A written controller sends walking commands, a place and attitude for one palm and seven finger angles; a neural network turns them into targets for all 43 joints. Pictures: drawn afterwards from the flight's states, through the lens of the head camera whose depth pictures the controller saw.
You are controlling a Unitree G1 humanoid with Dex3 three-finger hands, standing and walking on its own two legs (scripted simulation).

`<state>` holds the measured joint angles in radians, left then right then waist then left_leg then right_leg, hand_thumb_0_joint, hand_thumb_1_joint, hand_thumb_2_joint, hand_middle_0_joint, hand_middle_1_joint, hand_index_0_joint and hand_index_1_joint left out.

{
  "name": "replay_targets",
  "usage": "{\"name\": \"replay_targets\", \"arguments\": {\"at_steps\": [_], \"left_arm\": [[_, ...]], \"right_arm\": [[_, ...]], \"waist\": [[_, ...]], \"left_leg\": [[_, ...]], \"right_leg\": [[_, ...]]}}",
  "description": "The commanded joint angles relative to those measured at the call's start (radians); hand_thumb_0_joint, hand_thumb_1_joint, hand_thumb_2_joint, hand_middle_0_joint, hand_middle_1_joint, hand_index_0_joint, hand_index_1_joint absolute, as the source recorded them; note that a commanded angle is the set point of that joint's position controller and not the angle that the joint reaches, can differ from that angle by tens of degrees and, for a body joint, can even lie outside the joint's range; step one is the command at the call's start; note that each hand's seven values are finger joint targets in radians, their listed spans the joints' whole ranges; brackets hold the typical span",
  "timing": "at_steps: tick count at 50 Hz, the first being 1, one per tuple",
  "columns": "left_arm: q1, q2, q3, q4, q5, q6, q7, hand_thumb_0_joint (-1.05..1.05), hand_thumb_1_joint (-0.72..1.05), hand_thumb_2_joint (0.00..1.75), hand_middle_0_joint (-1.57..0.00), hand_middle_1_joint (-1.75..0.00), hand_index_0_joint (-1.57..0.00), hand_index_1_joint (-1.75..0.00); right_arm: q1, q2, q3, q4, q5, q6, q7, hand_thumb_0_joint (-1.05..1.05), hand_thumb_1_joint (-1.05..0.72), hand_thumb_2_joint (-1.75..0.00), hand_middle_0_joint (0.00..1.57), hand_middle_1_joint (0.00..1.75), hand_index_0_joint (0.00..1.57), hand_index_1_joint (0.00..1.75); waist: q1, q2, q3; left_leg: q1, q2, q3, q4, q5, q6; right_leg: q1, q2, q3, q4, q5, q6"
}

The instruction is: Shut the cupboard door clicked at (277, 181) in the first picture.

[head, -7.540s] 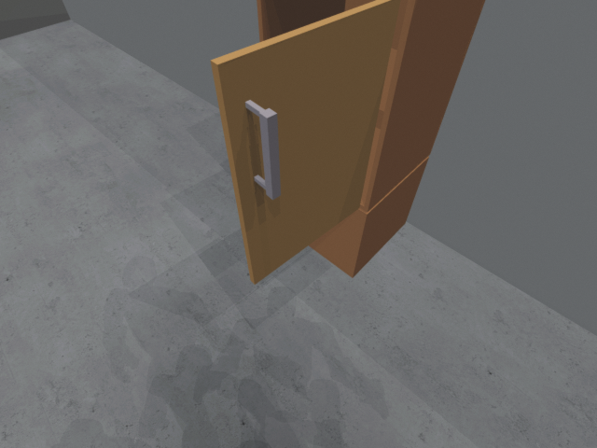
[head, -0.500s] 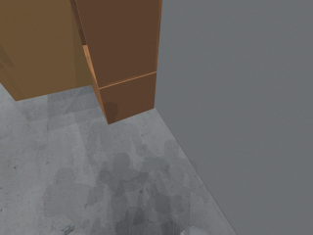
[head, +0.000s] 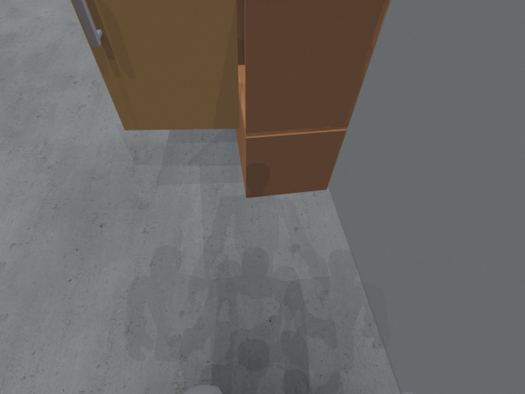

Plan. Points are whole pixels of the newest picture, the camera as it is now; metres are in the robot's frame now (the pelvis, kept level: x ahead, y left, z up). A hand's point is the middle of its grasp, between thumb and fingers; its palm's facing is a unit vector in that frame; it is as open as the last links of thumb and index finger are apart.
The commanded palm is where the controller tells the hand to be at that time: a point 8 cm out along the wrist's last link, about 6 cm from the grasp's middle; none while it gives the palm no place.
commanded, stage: turn to face it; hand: left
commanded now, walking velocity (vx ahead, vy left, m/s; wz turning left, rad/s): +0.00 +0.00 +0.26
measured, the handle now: (84, 5) +0.91 +0.51 +0.09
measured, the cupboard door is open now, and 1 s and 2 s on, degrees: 85 85 85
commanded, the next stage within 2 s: take the last steps up to it in 0.06 s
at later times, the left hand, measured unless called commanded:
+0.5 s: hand out of the picture +0.08 +0.20 -0.16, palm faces +0.16 -0.96 -0.22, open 7.3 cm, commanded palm none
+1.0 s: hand out of the picture +0.07 +0.31 -0.19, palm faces +0.27 -0.94 -0.19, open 7.4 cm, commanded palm none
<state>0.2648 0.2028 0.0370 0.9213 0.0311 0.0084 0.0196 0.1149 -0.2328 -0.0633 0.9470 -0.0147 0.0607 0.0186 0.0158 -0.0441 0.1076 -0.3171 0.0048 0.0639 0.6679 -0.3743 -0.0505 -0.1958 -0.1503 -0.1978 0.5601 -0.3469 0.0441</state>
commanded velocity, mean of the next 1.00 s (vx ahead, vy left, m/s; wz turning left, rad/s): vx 0.26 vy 0.10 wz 0.12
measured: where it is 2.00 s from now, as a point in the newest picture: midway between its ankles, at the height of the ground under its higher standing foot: (208, 300)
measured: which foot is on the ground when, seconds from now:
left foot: up 0.00-0.00, down 0.02-0.44, up 0.46-0.86, down 0.88-1.00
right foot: down 0.00-0.02, up 0.04-0.42, down 0.44-0.86, up 0.88-1.00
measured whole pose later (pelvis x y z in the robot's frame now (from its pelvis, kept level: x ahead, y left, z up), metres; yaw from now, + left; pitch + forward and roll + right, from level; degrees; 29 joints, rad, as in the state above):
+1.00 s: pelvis +0.16 +0.14 -0.01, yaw +11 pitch -1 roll +1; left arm 0.36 0.19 0.06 1.11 0.03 0.01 0.00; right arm 0.15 -0.14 -0.03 0.98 -0.03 -0.06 0.00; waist 0.04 -0.05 0.08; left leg -0.35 0.03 0.15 0.59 -0.23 0.04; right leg -0.40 -0.15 -0.05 1.22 -0.42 0.00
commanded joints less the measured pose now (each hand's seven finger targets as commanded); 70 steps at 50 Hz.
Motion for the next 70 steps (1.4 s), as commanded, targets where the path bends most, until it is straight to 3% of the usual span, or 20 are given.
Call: {"name": "replay_targets", "arguments": {"at_steps": [1, 3, 9, 16, 20, 21, 22, 23, 27, 32, 39, 42, 43, 44, 46, 52, 66, 67, 69, 70], "left_arm": [[-0.002, 0.106, 0.036, -0.079, -0.031, -0.004, -0.002, 0.00, 0.90, 0.90, -0.20, -0.30, -0.20, -0.30], [-0.061, 0.107, 0.028, -0.097, -0.022, 0.017, 0.006, 0.00, 0.90, 0.90, -0.20, -0.30, -0.20, -0.30], [-0.025, 0.089, 0.030, -0.008, -0.019, 0.025, -0.006, 0.00, 0.90, 0.90, -0.20, -0.30, -0.20, -0.30], [-0.117, 0.072, 0.030, -0.042, -0.008, 0.004, -0.032, 0.00, 0.90, 0.90, -0.20, -0.30, -0.20, -0.30], [0.027, 0.075, 0.044, 0.008, -0.007, -0.017, -0.033, 0.00, 0.90, 0.90, -0.20, -0.30, -0.20, -0.30], [0.102, 0.115, 0.057, 0.029, -0.002, -0.027, -0.026, 0.00, 0.90, 0.90, -0.20, -0.30, -0.20, -0.30], [0.183, 0.212, 0.079, 0.047, 0.011, -0.036, -0.012, 0.00, 0.90, 0.90, -0.20, -0.30, -0.20, -0.30], [0.202, 0.248, 0.081, 0.045, -0.002, -0.035, -0.003, 0.00, 0.90, 0.90, -0.20, -0.30, -0.20, -0.30], [0.024, 0.105, 0.040, 0.021, -0.016, -0.067, -0.005, 0.00, 0.90, 0.90, -0.20, -0.30, -0.20, -0.30], [0.144, 0.114, 0.040, 0.091, -0.014, -0.094, -0.002, 0.00, 0.90, 0.90, -0.20, -0.30, -0.20, -0.30], [0.178, 0.144, 0.045, 0.149, 0.004, -0.081, -0.003, 0.00, 0.90, 0.90, -0.20, -0.30, -0.20, -0.30], [0.153, 0.123, 0.044, 0.143, -0.003, -0.071, -0.010, 0.00, 0.90, 0.90, -0.20, -0.30, -0.20, -0.30], [0.208, 0.056, 0.033, 0.126, -0.015, -0.063, -0.017, 0.00, 0.90, 0.90, -0.20, -0.30, -0.20, -0.30], [0.143, 0.030, 0.024, 0.082, -0.017, -0.058, -0.014, 0.00, 0.90, 0.90, -0.20, -0.30, -0.20, -0.30], [0.019, 0.019, 0.021, 0.052, -0.018, -0.061, -0.015, 0.00, 0.90, 0.90, -0.20, -0.30, -0.20, -0.30], [0.075, -0.011, 0.031, 0.090, -0.006, -0.016, -0.031, 0.00, 0.90, 0.90, -0.20, -0.30, -0.20, -0.30], [-0.059, 0.031, 0.034, 0.002, -0.002, -0.039, -0.038, 0.00, 0.90, 0.90, -0.20, -0.30, -0.20, -0.30], [0.030, 0.063, 0.043, 0.034, -0.001, -0.049, -0.035, 0.00, 0.90, 0.90, -0.20, -0.30, -0.20, -0.30], [0.245, 0.220, 0.076, 0.098, -0.009, -0.065, -0.019, 0.00, 0.90, 0.90, -0.20, -0.30, -0.20, -0.30], [0.223, 0.188, 0.073, 0.095, -0.017, -0.069, -0.007, 0.00, 0.90, 0.90, -0.20, -0.30, -0.20, -0.30]], "right_arm": [[0.160, -0.221, -0.043, -0.036, -0.009, -0.053, -0.015, 0.00, -0.90, -0.90, 0.20, 0.30, 0.20, 0.30], [0.164, -0.231, -0.038, -0.034, -0.010, -0.041, -0.031, 0.00, -0.90, -0.90, 0.20, 0.30, 0.20, 0.30], [0.086, -0.140, -0.005, -0.033, -0.005, -0.064, -0.057, 0.00, -0.90, -0.90, 0.20, 0.30, 0.20, 0.30], [0.136, -0.143, -0.016, -0.001, -0.014, -0.062, -0.036, 0.00, -0.90, -0.90, 0.20, 0.30, 0.20, 0.30], [0.088, -0.130, -0.017, -0.008, -0.006, -0.062, -0.030, 0.00, -0.90, -0.90, 0.20, 0.30, 0.20, 0.30], [0.079, -0.088, -0.012, -0.016, 0.001, -0.067, -0.026, 0.00, -0.90, -0.90, 0.20, 0.30, 0.20, 0.30], [0.069, -0.023, -0.001, -0.045, 0.010, -0.071, -0.020, 0.00, -0.90, -0.90, 0.20, 0.30, 0.20, 0.30], [0.007, -0.086, -0.011, -0.075, -0.011, -0.063, -0.010, 0.00, -0.90, -0.90, 0.20, 0.30, 0.20, 0.30], [0.066, -0.055, -0.023, -0.009, -0.020, -0.035, 0.015, 0.00, -0.90, -0.90, 0.20, 0.30, 0.20, 0.30], [0.055, -0.013, -0.010, 0.004, -0.010, -0.043, 0.027, 0.00, -0.90, -0.90, 0.20, 0.30, 0.20, 0.30], [-0.032, 0.021, 0.011, -0.033, -0.002, -0.076, 0.042, 0.00, -0.90, -0.90, 0.20, 0.30, 0.20, 0.30], [0.274, -0.076, -0.011, 0.061, -0.015, -0.097, 0.017, 0.00, -0.90, -0.90, 0.20, 0.30, 0.20, 0.30], [0.408, -0.210, -0.044, 0.087, -0.026, -0.106, 0.000, 0.00, -0.90, -0.90, 0.20, 0.30, 0.20, 0.30], [0.495, -0.252, -0.054, 0.107, -0.014, -0.100, -0.024, 0.00, -0.90, -0.90, 0.20, 0.30, 0.20, 0.30], [0.355, -0.195, -0.038, 0.082, -0.013, -0.105, -0.035, 0.00, -0.90, -0.90, 0.20, 0.30, 0.20, 0.30], [0.197, -0.040, 0.001, 0.061, -0.011, -0.133, -0.040, 0.00, -0.90, -0.90, 0.20, 0.30, 0.20, 0.30], [0.265, -0.054, 0.007, 0.112, -0.019, -0.123, -0.030, 0.00, -0.90, -0.90, 0.20, 0.30, 0.20, 0.30], [0.263, -0.037, 0.012, 0.112, -0.012, -0.123, -0.028, 0.00, -0.90, -0.90, 0.20, 0.30, 0.20, 0.30], [0.249, -0.003, 0.016, 0.067, 0.000, -0.124, -0.016, 0.00, -0.90, -0.90, 0.20, 0.30, 0.20, 0.30], [0.186, -0.040, 0.007, 0.067, -0.003, -0.120, -0.018, 0.00, -0.90, -0.90, 0.20, 0.30, 0.20, 0.30]], "waist": [[-0.086, 0.309, -0.233], [-0.084, 0.189, -0.193], [-0.021, 0.167, -0.174], [-0.045, 0.200, -0.071], [0.034, 0.147, -0.072], [0.073, 0.016, -0.082], [0.113, -0.283, -0.083], [0.121, -0.245, -0.033], [-0.010, -0.140, 0.088], [0.015, -0.083, -0.018], [0.037, -0.177, 0.007], [-0.106, -0.001, -0.153], [-0.142, 0.301, -0.294], [-0.170, 0.388, -0.351], [-0.121, 0.172, -0.205], [0.002, 0.153, -0.026], [0.011, 0.069, -0.037], [0.045, 0.019, -0.075], [0.103, -0.265, -0.166], [0.105, -0.129, -0.138]], "left_leg": [[0.389, 0.333, -0.395, -0.295, 0.659, 0.183], [0.253, 0.402, -0.363, -0.294, 0.685, 0.293], [0.264, 0.244, -0.229, -0.301, 0.735, 0.230], [0.142, 0.213, -0.326, -0.420, 0.026, 0.242], [-0.065, 0.130, -0.280, -0.319, -0.118, 0.189], [-0.219, 0.054, -0.212, -0.173, -0.151, 0.145], [-0.424, -0.067, -0.048, 0.118, -0.208, 0.074], [-0.454, -0.023, -0.099, 0.332, -0.224, 0.055], [-0.386, 0.068, -0.127, 0.512, 0.137, 0.019], [-0.395, 0.078, -0.039, 0.371, 0.203, -0.013], [-0.179, 0.048, 0.056, -0.013, 0.137, 0.031], [0.295, 0.007, 0.087, -0.174, 0.147, 0.069], [0.526, 0.255, -0.258, -0.199, 0.137, 0.146], [0.552, 0.377, -0.471, -0.365, 0.129, 0.205], [0.364, 0.384, -0.393, -0.398, 0.112, 0.238], [0.033, 0.291, -0.141, -0.538, 0.074, 0.207], [0.143, 0.233, -0.010, -0.357, 0.215, 0.181], [0.075, 0.169, 0.038, -0.207, 0.239, 0.145], [-0.309, -0.009, 0.125, 0.312, -0.230, 0.054], [-0.342, 0.043, -0.016, 0.449, -0.185, 0.061]], "right_leg": [[-0.287, 0.015, 0.024, 0.333, -0.131, 0.040], [-0.279, 0.018, 0.172, 0.509, -0.282, 0.014], [-0.290, 0.054, 0.194, 0.513, -0.094, 0.022], [-0.223, 0.088, 0.122, 0.234, -0.123, -0.002], [0.110, 0.122, 0.089, -0.066, 0.006, -0.016], [0.289, 0.042, 0.186, -0.190, -0.051, -0.038], [0.404, -0.253, 0.543, -0.352, -0.251, -0.127], [0.259, -0.406, 0.720, -0.461, -0.365, -0.199], [-0.014, -0.231, 0.382, -0.470, -0.164, -0.119], [0.187, -0.190, 0.180, -0.392, 0.291, -0.117], [0.139, -0.206, 0.090, -0.299, 0.391, -0.107], [-0.008, -0.124, -0.001, 0.091, 0.445, -0.063], [-0.250, 0.025, -0.037, 0.391, -0.006, -0.017], [-0.374, 0.095, 0.068, 0.635, -0.280, -0.027], [-0.470, 0.023, 0.154, 0.802, -0.153, -0.067], [-0.368, -0.011, 0.175, 0.611, 0.069, -0.050], [-0.064, 0.086, 0.095, -0.027, 0.145, -0.070], [0.098, 0.082, 0.132, -0.074, 0.158, -0.092], [0.420, -0.293, 0.662, -0.287, 0.180, -0.288], [0.341, -0.299, 0.657, -0.318, 0.177, -0.311]]}}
